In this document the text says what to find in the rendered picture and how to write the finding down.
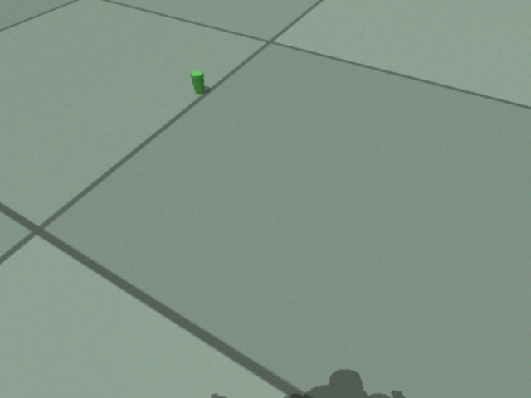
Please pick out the cup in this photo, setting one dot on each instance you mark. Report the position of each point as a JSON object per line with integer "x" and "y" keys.
{"x": 198, "y": 81}

